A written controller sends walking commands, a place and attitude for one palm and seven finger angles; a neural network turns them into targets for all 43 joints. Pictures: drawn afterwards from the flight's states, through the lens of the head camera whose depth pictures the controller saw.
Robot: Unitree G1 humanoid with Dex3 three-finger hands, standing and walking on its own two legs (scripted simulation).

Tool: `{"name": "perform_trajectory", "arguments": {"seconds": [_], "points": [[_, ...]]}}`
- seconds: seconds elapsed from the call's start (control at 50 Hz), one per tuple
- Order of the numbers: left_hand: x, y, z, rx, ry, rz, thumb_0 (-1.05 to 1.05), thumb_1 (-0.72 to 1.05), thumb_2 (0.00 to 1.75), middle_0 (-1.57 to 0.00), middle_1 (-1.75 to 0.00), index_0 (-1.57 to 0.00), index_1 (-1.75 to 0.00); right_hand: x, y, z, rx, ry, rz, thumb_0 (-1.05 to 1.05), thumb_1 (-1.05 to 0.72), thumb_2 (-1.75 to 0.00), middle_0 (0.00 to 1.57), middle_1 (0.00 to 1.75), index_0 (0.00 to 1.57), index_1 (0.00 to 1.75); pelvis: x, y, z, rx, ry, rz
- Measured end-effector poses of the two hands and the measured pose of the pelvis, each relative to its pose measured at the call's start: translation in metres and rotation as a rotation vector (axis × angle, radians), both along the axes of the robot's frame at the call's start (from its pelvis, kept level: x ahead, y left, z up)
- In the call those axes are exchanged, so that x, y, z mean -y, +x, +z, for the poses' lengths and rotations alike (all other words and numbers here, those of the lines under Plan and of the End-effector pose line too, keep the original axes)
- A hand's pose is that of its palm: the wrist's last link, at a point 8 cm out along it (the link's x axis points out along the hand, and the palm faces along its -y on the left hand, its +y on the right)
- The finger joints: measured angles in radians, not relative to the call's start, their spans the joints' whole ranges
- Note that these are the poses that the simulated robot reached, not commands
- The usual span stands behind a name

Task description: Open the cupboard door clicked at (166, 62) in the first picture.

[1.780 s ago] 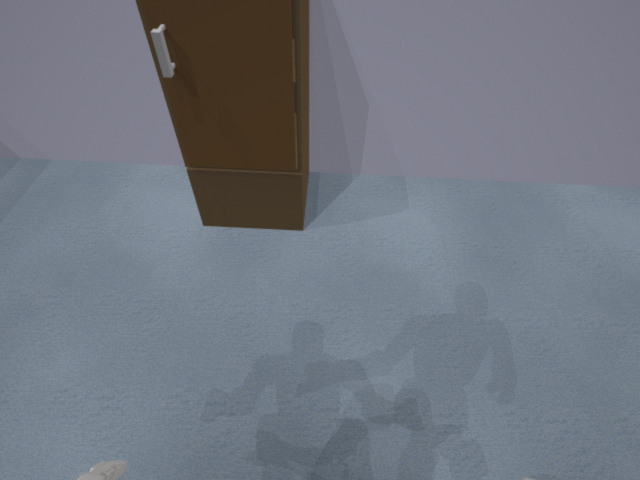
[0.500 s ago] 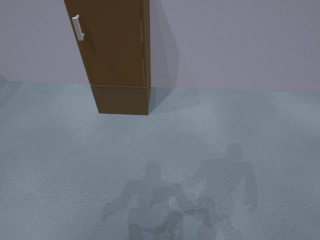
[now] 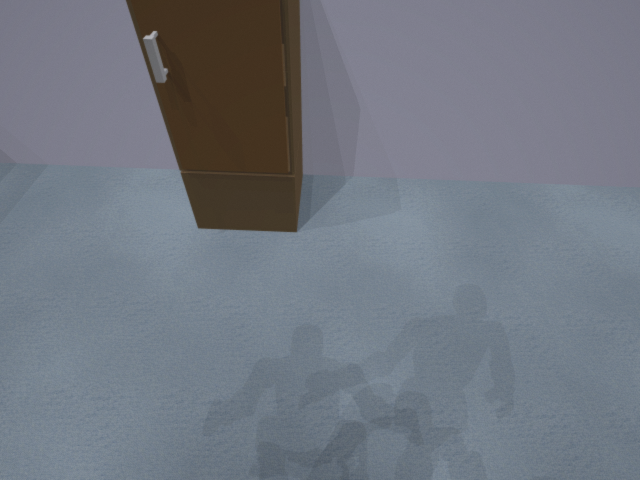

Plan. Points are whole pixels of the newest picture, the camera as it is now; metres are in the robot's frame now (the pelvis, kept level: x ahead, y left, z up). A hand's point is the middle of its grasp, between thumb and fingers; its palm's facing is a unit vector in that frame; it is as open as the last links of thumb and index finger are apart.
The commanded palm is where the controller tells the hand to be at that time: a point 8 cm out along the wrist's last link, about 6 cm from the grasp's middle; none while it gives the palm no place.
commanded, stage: walk to a spot facing it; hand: left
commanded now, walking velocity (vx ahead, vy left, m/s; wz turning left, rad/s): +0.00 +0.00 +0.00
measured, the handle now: (157, 56) +1.15 +0.53 -0.01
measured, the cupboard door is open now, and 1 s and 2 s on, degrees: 0 0 0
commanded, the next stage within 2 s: turn to face it in 1.68 s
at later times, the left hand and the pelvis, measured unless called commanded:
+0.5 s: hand out of the picture +0.01 +0.25 -0.20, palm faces +0.18 -0.96 -0.22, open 7.3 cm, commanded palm none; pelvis -0.02 +0.03 -0.02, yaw +12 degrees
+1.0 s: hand out of the picture -0.01 +0.22 -0.15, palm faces +0.49 -0.83 -0.26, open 7.3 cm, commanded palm none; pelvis +0.02 +0.01 -0.01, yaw +29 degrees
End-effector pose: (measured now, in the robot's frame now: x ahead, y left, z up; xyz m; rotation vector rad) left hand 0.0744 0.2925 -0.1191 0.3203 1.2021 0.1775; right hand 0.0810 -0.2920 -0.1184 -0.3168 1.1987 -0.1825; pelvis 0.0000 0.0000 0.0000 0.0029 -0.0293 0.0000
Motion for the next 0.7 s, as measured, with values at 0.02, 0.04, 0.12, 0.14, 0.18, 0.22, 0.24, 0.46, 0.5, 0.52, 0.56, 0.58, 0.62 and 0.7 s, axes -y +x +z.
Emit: {"name": "perform_trajectory", "arguments": {"seconds": [0.02, 0.04, 0.12, 0.14, 0.18, 0.22, 0.24, 0.46, 0.5, 0.52, 0.56, 0.58, 0.62, 0.7], "points": [[0.000, 0.001, 0.000, 0.002, 0.000, 0.000, 0.00, 0.91, 0.90, -0.20, -0.30, -0.20, -0.30, 0.000, 0.001, 0.000, 0.002, 0.000, 0.000, 0.00, -0.90, -0.89, 0.20, 0.30, 0.21, 0.30, 0.000, 0.000, 0.000, 0.001, 0.000, 0.000], [0.000, 0.002, 0.000, 0.003, 0.000, -0.001, 0.00, 0.91, 0.90, -0.20, -0.30, -0.20, -0.30, 0.000, 0.001, 0.000, 0.003, -0.001, 0.000, 0.00, -0.90, -0.89, 0.20, 0.30, 0.21, 0.30, 0.000, 0.001, 0.000, 0.001, 0.000, 0.000], [0.000, 0.004, 0.001, 0.009, 0.000, 0.001, 0.00, 0.91, 0.90, -0.20, -0.30, -0.20, -0.30, 0.001, 0.002, 0.001, 0.006, -0.002, 0.001, 0.00, -0.90, -0.89, 0.20, 0.30, 0.21, 0.30, 0.001, 0.001, 0.000, 0.003, 0.000, 0.004], [0.000, 0.004, 0.001, 0.012, 0.001, 0.005, 0.00, 0.91, 0.90, -0.20, -0.30, -0.20, -0.30, 0.001, 0.002, 0.001, 0.004, -0.003, 0.003, 0.00, -0.90, -0.89, 0.20, 0.30, 0.21, 0.30, 0.001, 0.001, 0.000, 0.002, 0.001, 0.009], [0.002, 0.003, 0.000, 0.017, 0.002, 0.018, 0.00, 0.91, 0.90, -0.20, -0.30, -0.20, -0.30, 0.000, 0.001, -0.001, -0.004, -0.002, 0.008, 0.00, -0.90, -0.89, 0.20, 0.29, 0.21, 0.30, 0.001, 0.000, -0.001, -0.002, 0.001, 0.021], [0.005, 0.000, -0.003, 0.021, -0.001, 0.036, 0.00, 0.91, 0.90, -0.20, -0.30, -0.20, -0.30, -0.004, 0.000, -0.005, -0.018, 0.005, 0.015, 0.00, -0.90, -0.89, 0.20, 0.29, 0.21, 0.30, 0.001, -0.002, -0.003, -0.008, 0.000, 0.036], [0.007, -0.003, -0.005, 0.022, -0.006, 0.045, 0.00, 0.91, 0.90, -0.20, -0.30, -0.20, -0.30, -0.007, -0.002, -0.008, -0.028, 0.011, 0.020, 0.00, -0.90, -0.89, 0.20, 0.29, 0.21, 0.30, 0.001, -0.003, -0.005, -0.011, -0.002, 0.045], [0.005, -0.068, -0.049, -0.006, -0.115, 0.204, 0.00, 0.90, 0.90, -0.20, -0.30, -0.20, -0.30, -0.069, -0.018, -0.028, -0.100, 0.053, 0.108, 0.00, -0.90, -0.89, 0.20, 0.29, 0.20, 0.30, -0.027, -0.020, -0.026, -0.004, -0.015, 0.197], [0.001, -0.081, -0.050, -0.036, -0.121, 0.235, 0.00, 0.91, 0.90, -0.20, -0.30, -0.20, -0.30, -0.080, -0.022, -0.028, -0.104, 0.062, 0.118, 0.00, -0.90, -0.89, 0.20, 0.29, 0.21, 0.30, -0.031, -0.024, -0.025, -0.009, -0.011, 0.205], [0.000, -0.087, -0.049, -0.048, -0.124, 0.250, 0.00, 0.91, 0.90, -0.20, -0.30, -0.20, -0.30, -0.085, -0.025, -0.026, -0.110, 0.065, 0.123, 0.00, -0.90, -0.89, 0.20, 0.29, 0.21, 0.30, -0.033, -0.025, -0.023, -0.013, -0.013, 0.213], [-0.002, -0.096, -0.044, -0.055, -0.129, 0.277, 0.00, 0.91, 0.90, -0.20, -0.30, -0.20, -0.30, -0.093, -0.030, -0.023, -0.125, 0.072, 0.136, 0.00, -0.90, -0.89, 0.20, 0.29, 0.21, 0.30, -0.035, -0.027, -0.017, -0.022, -0.019, 0.231], [-0.003, -0.099, -0.041, -0.054, -0.131, 0.290, 0.00, 0.91, 0.90, -0.20, -0.30, -0.20, -0.30, -0.097, -0.031, -0.021, -0.131, 0.076, 0.143, 0.00, -0.90, -0.89, 0.20, 0.29, 0.21, 0.30, -0.036, -0.028, -0.014, -0.027, -0.023, 0.240], [-0.004, -0.106, -0.035, -0.048, -0.132, 0.311, 0.00, 0.91, 0.90, -0.20, -0.30, -0.20, -0.30, -0.101, -0.031, -0.018, -0.137, 0.083, 0.155, 0.00, -0.90, -0.89, 0.20, 0.29, 0.21, 0.30, -0.037, -0.028, -0.010, -0.034, -0.031, 0.256], [-0.004, -0.112, -0.025, -0.033, -0.129, 0.342, 0.00, 0.91, 0.90, -0.20, -0.30, -0.20, -0.30, -0.102, -0.026, -0.015, -0.129, 0.093, 0.174, 0.00, -0.90, -0.89, 0.20, 0.30, 0.21, 0.30, -0.036, -0.024, -0.004, -0.045, -0.041, 0.294]]}}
